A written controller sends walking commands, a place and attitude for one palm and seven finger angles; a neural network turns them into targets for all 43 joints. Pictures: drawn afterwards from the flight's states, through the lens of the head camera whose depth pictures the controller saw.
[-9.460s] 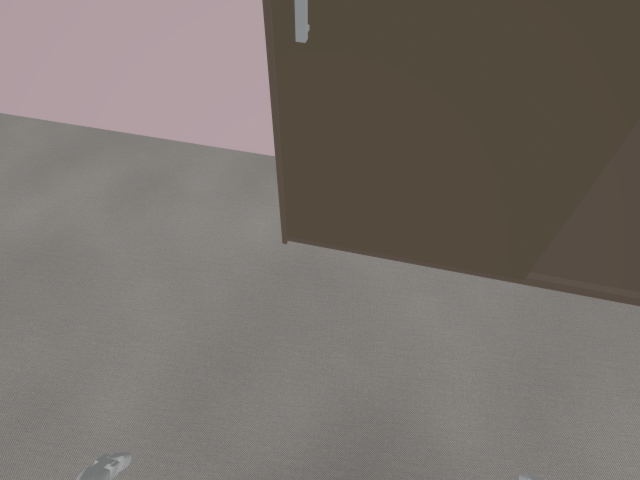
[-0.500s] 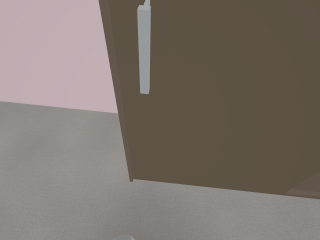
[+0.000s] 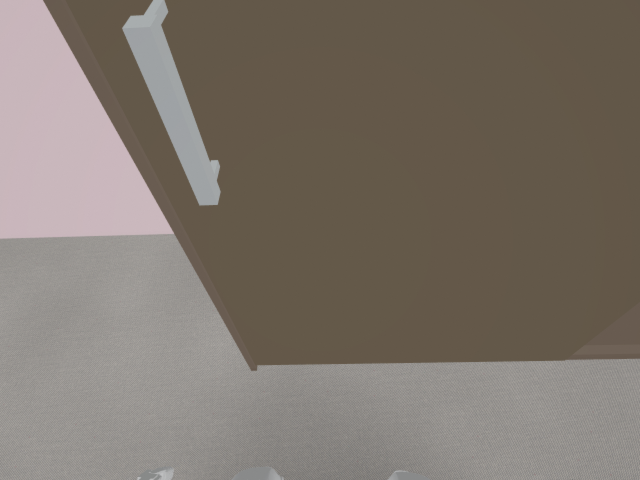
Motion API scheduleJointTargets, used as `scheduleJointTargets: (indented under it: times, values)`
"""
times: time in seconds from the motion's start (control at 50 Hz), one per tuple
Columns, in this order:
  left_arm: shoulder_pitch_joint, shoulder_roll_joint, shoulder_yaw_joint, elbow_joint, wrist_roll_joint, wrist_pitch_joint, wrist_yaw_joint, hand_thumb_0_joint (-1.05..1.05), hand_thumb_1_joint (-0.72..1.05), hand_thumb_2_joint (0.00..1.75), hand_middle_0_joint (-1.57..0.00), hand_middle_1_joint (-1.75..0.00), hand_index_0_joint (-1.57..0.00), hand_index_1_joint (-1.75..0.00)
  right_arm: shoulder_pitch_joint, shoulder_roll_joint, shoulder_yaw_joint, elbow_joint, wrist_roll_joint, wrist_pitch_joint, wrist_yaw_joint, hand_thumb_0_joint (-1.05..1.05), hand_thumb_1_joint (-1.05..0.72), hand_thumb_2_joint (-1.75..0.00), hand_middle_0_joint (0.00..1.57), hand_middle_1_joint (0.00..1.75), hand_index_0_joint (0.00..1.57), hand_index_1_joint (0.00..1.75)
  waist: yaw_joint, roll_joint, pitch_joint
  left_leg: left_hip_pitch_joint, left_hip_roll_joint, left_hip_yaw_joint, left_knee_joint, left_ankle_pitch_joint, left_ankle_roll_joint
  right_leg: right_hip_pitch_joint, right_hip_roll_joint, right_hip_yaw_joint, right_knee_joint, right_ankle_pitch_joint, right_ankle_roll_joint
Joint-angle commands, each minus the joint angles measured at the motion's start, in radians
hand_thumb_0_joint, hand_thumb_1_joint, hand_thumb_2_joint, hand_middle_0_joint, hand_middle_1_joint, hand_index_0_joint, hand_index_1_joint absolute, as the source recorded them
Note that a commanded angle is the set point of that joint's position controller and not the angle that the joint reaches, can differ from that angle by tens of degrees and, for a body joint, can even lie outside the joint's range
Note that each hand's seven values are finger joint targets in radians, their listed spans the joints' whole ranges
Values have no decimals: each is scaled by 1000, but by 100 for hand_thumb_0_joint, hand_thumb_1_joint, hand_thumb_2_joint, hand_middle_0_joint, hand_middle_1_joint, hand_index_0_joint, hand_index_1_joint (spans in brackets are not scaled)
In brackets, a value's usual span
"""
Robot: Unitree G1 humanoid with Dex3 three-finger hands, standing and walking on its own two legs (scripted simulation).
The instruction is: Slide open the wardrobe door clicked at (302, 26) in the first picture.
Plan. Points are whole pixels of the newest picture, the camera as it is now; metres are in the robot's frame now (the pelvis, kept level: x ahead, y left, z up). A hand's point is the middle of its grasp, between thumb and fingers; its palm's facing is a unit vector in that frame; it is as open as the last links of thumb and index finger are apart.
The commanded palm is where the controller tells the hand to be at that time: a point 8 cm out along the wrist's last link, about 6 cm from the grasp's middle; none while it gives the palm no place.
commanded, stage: come to a stop and stand still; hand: left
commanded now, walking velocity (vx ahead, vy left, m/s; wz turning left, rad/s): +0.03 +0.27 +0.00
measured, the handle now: (186, 115) +0.46 +0.16 +0.21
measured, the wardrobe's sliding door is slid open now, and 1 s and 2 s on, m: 0.00 0.00 0.00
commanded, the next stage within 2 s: look again from close up in 1.36 s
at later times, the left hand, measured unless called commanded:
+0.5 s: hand out of the picture -0.04 +0.23 -0.16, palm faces +0.09 -0.98 -0.19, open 7.3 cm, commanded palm none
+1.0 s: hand out of the picture +0.03 +0.18 -0.17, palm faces +0.07 -0.98 -0.20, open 7.1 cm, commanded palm none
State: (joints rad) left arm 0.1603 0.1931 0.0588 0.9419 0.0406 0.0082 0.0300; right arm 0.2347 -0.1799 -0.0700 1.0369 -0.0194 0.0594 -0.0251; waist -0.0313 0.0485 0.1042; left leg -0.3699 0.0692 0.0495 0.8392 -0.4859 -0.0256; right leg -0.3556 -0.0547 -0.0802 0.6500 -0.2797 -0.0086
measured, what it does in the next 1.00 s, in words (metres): steps on the spot: left foot, then right foot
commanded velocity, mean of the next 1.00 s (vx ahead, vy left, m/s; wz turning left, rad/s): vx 0.04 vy -0.02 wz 0.00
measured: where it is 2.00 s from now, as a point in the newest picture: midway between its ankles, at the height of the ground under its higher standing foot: outside the picture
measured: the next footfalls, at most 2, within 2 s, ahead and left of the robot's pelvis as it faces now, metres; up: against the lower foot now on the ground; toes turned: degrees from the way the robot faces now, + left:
left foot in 0.34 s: +0.01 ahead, +0.14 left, +0.00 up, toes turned +7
right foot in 0.76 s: +0.02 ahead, -0.10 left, +0.00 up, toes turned -4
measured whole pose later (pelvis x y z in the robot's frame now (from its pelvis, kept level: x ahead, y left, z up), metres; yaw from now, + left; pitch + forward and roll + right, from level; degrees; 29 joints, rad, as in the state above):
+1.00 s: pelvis +0.00 +0.00 +0.01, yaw +2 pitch -1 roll -1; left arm 0.21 0.17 0.04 1.10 0.01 -0.01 0.04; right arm 0.32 -0.11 -0.01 1.16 -0.02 0.01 -0.04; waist -0.02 -0.01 0.03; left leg -0.19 0.08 0.08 0.53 -0.31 -0.03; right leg -0.18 0.00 -0.12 0.49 -0.30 -0.03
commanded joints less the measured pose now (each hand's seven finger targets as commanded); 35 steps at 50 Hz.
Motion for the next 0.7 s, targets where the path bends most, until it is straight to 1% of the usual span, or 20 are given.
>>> scheduleJointTargets:
  times: [0.0,0.02,0.04,0.12,0.18,0.22,0.24,0.28,0.3,0.32,0.34,0.36,0.38,0.42,0.46,0.52,0.58,0.62,0.64,0.68]
  values:
    - [49,157,32,-43,-11,-5,12,0,90,90,-20,-30,-20,-30,63,-65,-17,-40,-8,0,8,0,-90,-90,20,30,20,30,41,-287,-69,-120,-21,-78,327,21,-3,79,-293,300,-354,265,-134]
    - [51,160,35,-43,-13,-6,16,0,90,90,-20,-30,-20,-30,70,-75,-19,-40,-7,-3,11,0,-90,-90,20,30,20,30,42,-227,-101,-127,-20,-78,325,45,-11,125,-297,276,-335,323,-143]
    - [58,162,37,-44,-13,-9,16,0,90,90,-20,-30,-20,-30,64,-71,-17,-41,-7,-3,15,0,-90,-90,20,30,20,30,47,-212,-115,-132,-22,-76,325,72,-18,149,-287,254,-327,328,-136]
    - [108,173,44,-26,-9,-13,22,0,90,90,-20,-30,-20,-30,27,-74,-11,-65,-7,-6,22,0,-90,-90,20,30,20,30,79,-188,-144,-128,-22,-64,202,66,-34,230,-304,266,-333,297,-153]
    - [118,174,47,-23,0,-9,16,0,90,90,-20,-30,-20,-30,16,-52,-1,-77,-2,-16,25,0,-90,-90,20,30,20,30,87,-201,-138,-50,-30,-31,20,37,-27,194,-285,274,-363,165,-149]
    - [105,179,49,-24,4,-4,11,0,90,90,-20,-30,-20,-30,36,-44,3,-78,4,-27,24,0,-90,-90,20,30,20,30,83,-226,-147,26,-41,-6,-125,14,-16,170,-268,274,-369,95,-148]
    - [95,177,47,-22,2,-1,7,0,90,90,-20,-30,-20,-30,70,-40,7,-69,5,-32,22,0,-90,-90,20,30,20,30,66,-227,-152,77,-54,12,-192,50,-11,147,-245,260,-369,63,-132]
    - [49,161,39,-17,-10,7,2,0,90,90,-20,-30,-20,-30,173,-35,14,-29,4,-42,18,0,-90,-90,20,30,20,30,13,-212,-157,275,-65,39,-396,190,-1,14,-181,194,-348,-124,-61]
    - [41,123,29,-18,-17,12,0,0,90,90,-20,-30,-20,-30,198,-66,11,-23,2,-51,13,0,-90,-90,20,30,20,30,-2,-112,-155,340,-10,-21,-486,169,11,-63,-122,143,-275,-193,-17]
    - [56,67,14,-21,-25,15,-6,0,90,90,-20,-30,-20,-30,180,-123,2,-35,-9,-57,7,0,-90,-90,20,30,20,30,2,115,-122,285,140,-226,-602,21,58,-125,-27,64,-124,-199,32]
    - [28,36,8,-26,-24,16,-8,0,90,90,-20,-30,-20,-30,111,-179,0,-62,-14,-54,3,0,-90,-90,20,30,20,30,3,239,-31,98,253,-345,-727,-163,113,-112,9,5,-8,-174,50]
    - [25,49,13,-24,-19,13,-15,0,90,90,-20,-30,-20,-30,38,-180,7,-83,-19,-54,2,0,-90,-90,20,30,20,30,26,180,19,-53,276,-349,-769,-237,145,-38,-6,35,68,-126,43]
    - [35,42,9,12,-4,18,-15,0,90,90,-20,-30,-20,-30,12,-139,18,-70,-19,-67,1,0,-90,-90,20,30,20,30,29,202,35,-29,231,-327,-783,-185,126,-46,-2,53,131,-105,43]
    - [90,40,8,43,-4,14,-28,0,90,90,-20,-30,-20,-30,58,-114,27,-51,-14,-76,-12,0,-90,-90,20,30,20,30,30,122,32,92,200,-270,-728,-1,115,-133,12,70,216,-56,37]
    - [106,34,4,62,-9,7,-34,0,90,90,-20,-30,-20,-30,107,-116,26,-28,-12,-80,-20,0,-90,-90,20,30,20,30,16,60,19,229,205,-227,-688,182,128,-207,8,73,253,-40,47]
    - [86,38,3,52,-8,10,-39,0,90,90,-20,-30,-20,-30,181,-119,19,0,-12,-82,-32,0,-90,-90,20,30,20,30,-9,40,-4,348,235,-199,-623,478,157,-256,-2,66,243,-61,55]
    - [64,26,-1,36,-14,19,-37,0,90,90,-20,-30,-20,-30,210,-120,17,22,-16,-80,-39,0,-90,-90,20,30,20,30,-19,65,-26,329,251,-185,-584,614,174,-181,-10,65,169,-98,55]
    - [64,14,-6,34,-16,15,-36,0,90,90,-20,-30,-20,-30,182,-120,16,27,-18,-77,-37,0,-90,-90,20,30,20,30,-14,107,-29,279,231,-159,-554,630,169,-83,-3,41,51,-131,46]
    - [88,6,-7,42,-20,11,-35,0,90,90,-20,-30,-20,-30,173,-123,18,31,-18,-76,-35,0,-90,-90,20,30,20,30,-4,125,-63,268,215,-154,-531,633,160,-19,11,29,-15,-118,41]
    - [153,6,-4,74,-21,1,-29,0,90,90,-20,-30,-20,-30,161,-116,15,43,-8,-76,-31,0,-90,-90,20,30,20,30,30,98,-103,200,169,-124,-461,559,117,145,27,4,-193,57,38]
